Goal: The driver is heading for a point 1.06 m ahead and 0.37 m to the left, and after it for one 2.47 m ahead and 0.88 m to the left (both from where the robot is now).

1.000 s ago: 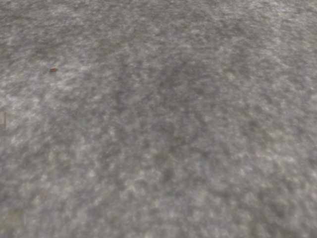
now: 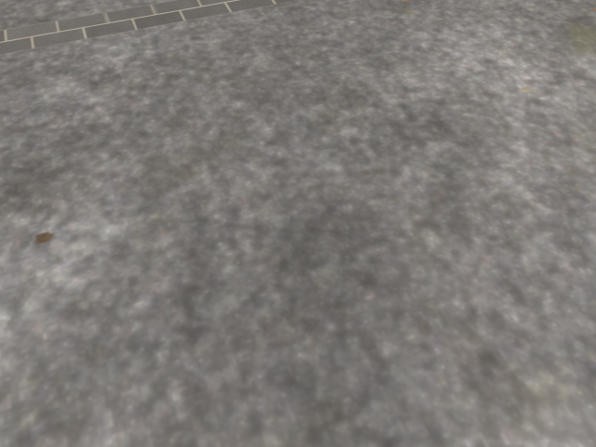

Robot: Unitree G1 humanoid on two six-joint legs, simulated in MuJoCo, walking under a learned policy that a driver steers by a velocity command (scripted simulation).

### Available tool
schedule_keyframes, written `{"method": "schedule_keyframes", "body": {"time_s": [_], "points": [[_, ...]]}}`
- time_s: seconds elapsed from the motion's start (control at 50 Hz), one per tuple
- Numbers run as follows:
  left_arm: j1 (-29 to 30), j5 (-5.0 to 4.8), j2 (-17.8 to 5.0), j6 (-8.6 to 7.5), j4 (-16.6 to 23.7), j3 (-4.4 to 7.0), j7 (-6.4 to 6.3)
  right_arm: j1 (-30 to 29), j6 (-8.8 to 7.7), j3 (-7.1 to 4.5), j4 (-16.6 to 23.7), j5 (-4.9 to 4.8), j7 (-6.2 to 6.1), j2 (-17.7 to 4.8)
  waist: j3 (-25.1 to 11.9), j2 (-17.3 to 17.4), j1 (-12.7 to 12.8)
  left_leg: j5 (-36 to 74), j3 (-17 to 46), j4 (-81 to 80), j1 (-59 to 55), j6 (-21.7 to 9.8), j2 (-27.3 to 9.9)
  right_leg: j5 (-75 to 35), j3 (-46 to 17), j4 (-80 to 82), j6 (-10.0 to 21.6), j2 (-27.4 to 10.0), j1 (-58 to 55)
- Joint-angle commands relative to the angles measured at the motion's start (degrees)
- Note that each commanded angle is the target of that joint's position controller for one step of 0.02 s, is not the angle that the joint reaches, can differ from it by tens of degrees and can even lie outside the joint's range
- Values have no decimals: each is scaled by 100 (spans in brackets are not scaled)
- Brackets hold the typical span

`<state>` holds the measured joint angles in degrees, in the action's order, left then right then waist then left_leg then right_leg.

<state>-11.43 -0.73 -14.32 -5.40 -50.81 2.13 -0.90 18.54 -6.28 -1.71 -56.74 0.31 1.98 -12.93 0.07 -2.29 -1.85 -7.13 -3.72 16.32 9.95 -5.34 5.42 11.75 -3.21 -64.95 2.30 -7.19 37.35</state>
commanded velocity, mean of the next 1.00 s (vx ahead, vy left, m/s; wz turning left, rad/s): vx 0.50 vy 0.00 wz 0.34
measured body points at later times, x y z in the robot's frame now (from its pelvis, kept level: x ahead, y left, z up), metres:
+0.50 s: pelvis +0.27 -0.08 +0.00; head +0.29 -0.09 +0.45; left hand +0.31 +0.19 -0.12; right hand +0.37 -0.34 -0.14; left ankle +0.26 +0.09 -0.65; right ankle +0.29 -0.17 -0.74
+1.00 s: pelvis +0.52 +0.03 -0.01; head +0.55 +0.06 +0.44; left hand +0.52 +0.33 -0.13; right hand +0.73 -0.17 -0.12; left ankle +0.54 +0.11 -0.74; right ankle +0.50 -0.15 -0.64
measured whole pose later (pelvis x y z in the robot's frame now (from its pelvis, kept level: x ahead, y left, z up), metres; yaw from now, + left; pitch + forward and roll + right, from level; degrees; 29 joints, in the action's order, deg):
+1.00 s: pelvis +0.52 +0.03 -0.01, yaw +24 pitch +2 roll +0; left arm -10.4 -0.9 -15.4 -7.5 -48.3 3.4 -0.5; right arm 12.9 -3.4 -5.0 -45.0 -0.8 2.0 -15.1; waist 2.9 -0.7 -0.4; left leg -10.1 -0.7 28.8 20.3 -6.3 5.7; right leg 21.5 -2.0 -70.7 0.5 -4.1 25.4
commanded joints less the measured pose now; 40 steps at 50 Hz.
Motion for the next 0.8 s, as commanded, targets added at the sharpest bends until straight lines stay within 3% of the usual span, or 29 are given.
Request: {"method": "schedule_keyframes", "body": {"time_s": [0.02,0.1,0.2,0.24,0.26,0.28,0.3,0.32,0.34,0.36,0.38,0.4,0.42,0.46,0.52,0.58,0.64,0.72,0.76,0.8], "points": [[-190,69,-245,29,242,69,-37,-229,-96,-123,320,-10,-114,-761,308,430,267,382,1237,-1164,552,-986,-1626,-888,-21,830,-156,-246,161],[723,21,-164,-32,477,34,30,226,-22,-149,223,-99,-195,-916,308,447,-63,475,943,-1064,75,-724,-1526,-1745,197,2443,-202,12,-14],[1441,-58,-237,-85,759,12,201,654,95,-178,28,-148,-206,-968,467,537,-283,334,1030,-660,-823,-643,-1864,-1283,249,3301,-100,182,-2],[1343,-55,-372,-151,813,60,254,648,157,-203,15,-162,-222,-1009,424,584,-129,537,1240,-329,-966,-564,-1984,-828,242,3594,29,286,-405],[1019,-50,-479,-185,750,117,258,542,191,-217,41,-162,-227,-1064,278,654,92,1034,1266,1,-931,-503,-1955,-653,335,3732,97,418,-924],[272,-39,-691,-210,534,243,233,420,215,-189,93,-138,-225,-1011,-128,616,480,1833,1106,805,-766,-380,-1681,-583,445,3883,215,581,-1931],[-910,18,-1124,-236,261,400,180,298,201,-89,241,-57,-212,-772,-988,324,949,1563,804,2364,106,-174,-1302,-717,-150,3688,531,-29,-3669],[-1677,113,-1766,-180,115,568,155,879,90,111,347,-70,-182,-58,-1906,-1088,880,-616,224,4664,2458,289,-353,-117,-2430,3989,1310,-1533,-6014],[-1785,140,-1275,-169,97,437,166,916,-30,54,254,-193,-170,-337,-2251,-1218,935,-2455,1132,5666,3125,253,-302,380,-3733,4672,1466,-1819,-6034],[-1257,110,-894,-185,185,314,163,471,-61,-109,367,-344,-179,-870,-1373,-782,813,-2073,1266,6016,3517,156,-615,396,-2856,4747,1146,-1659,-5264],[-694,74,-664,-186,298,229,173,157,-34,-134,451,-336,-214,-877,-891,-458,618,-1526,1111,5887,3400,147,-919,89,-2015,4898,942,-1433,-4435],[-300,55,-467,-188,319,171,198,1,25,-165,470,-268,-253,-789,-482,-251,459,-1114,1050,5564,3198,183,-1092,-163,-1393,5164,814,-1166,-3747],[-108,86,-354,-207,298,142,209,65,116,-206,464,-233,-265,-686,-252,-372,278,-826,1058,5281,2890,197,-1254,-380,-869,5382,687,-942,-3270],[-96,144,-327,-233,169,161,207,238,272,-205,428,-240,-239,-406,-86,-376,118,-509,976,5201,2588,219,-1276,-983,-205,5582,658,-735,-2841],[-273,189,-503,-246,21,229,127,-68,372,-254,641,-209,-242,-378,104,-180,89,33,1080,4881,3043,275,-1277,-1698,355,5675,741,-758,-2889],[-382,192,-600,-196,-51,255,29,-559,357,-268,874,-175,-187,-350,251,-120,171,695,1047,3932,3294,328,-1225,-1724,729,5758,711,-755,-3088],[-542,148,-741,-146,-93,290,-45,-1165,340,-225,1112,-134,-69,-269,424,-32,365,1115,682,3063,3259,295,-1203,-1652,1063,5819,657,-810,-3320],[-907,65,-844,-13,-220,343,-79,-1848,332,-183,1491,-152,84,-213,641,34,581,802,340,2445,3521,147,-1167,-1938,1331,5555,610,-1028,-4103],[-884,16,-930,63,-218,377,-79,-1962,339,-198,1652,-170,153,-252,622,-30,518,335,97,2261,3321,18,-1045,-2626,1491,5235,530,-1087,-4341],[-713,-16,-1113,121,-141,427,-100,-1722,362,-290,1726,-176,182,-433,293,-257,258,-224,-290,2224,2506,-187,-665,-4531,1671,4524,413,-1060,-4379]]}}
